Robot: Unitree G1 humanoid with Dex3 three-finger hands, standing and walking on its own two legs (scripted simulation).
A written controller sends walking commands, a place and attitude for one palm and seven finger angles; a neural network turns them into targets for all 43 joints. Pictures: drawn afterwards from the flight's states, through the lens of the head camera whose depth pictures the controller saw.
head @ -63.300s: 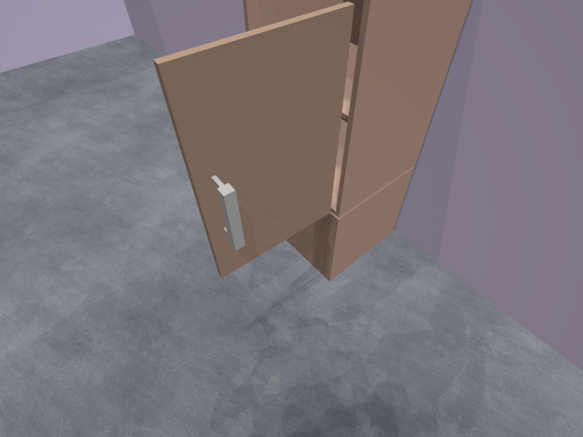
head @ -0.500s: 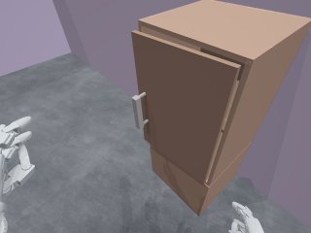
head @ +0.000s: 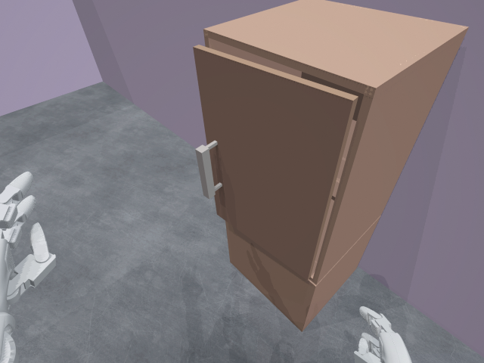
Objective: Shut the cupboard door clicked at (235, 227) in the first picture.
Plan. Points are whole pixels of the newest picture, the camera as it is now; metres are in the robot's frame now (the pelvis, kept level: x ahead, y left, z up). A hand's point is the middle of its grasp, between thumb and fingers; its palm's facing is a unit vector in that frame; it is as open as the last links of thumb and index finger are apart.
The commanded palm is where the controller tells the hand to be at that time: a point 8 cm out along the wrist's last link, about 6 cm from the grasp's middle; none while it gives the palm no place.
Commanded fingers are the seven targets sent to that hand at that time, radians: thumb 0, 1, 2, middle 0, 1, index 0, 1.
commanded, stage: step back with the hand held close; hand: left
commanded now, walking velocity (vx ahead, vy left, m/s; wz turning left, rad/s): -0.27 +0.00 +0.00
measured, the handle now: (211, 169) +0.64 +0.17 -0.09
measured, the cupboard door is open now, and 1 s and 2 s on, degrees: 5 5 5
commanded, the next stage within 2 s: stop stepping back and stand still in 1.36 s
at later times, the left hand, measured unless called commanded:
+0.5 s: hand (31, 281) +0.16 +0.27 +0.16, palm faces +0.40 -0.78 -0.49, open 7.4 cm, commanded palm +0.11 +0.31 +0.18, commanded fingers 0.00 0.90 0.90 -0.20 -0.30 -0.20 -0.30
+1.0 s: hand out of the picture +0.11 +0.29 +0.16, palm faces +0.44 -0.76 -0.48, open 7.4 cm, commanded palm +0.05 +0.33 +0.18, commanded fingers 0.00 0.90 0.90 -0.20 -0.30 -0.20 -0.30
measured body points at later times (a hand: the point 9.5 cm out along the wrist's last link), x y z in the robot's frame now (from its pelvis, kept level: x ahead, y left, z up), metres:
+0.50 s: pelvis -0.04 +0.01 -0.01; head -0.05 +0.01 +0.44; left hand +0.13 +0.31 +0.19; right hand +0.12 -0.24 -0.09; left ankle -0.02 +0.06 -0.74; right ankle +0.01 -0.08 -0.74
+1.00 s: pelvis -0.09 +0.02 -0.02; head -0.08 +0.05 +0.43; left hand +0.08 +0.33 +0.18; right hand +0.06 -0.23 -0.09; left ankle -0.02 +0.06 -0.74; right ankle -0.03 -0.09 -0.73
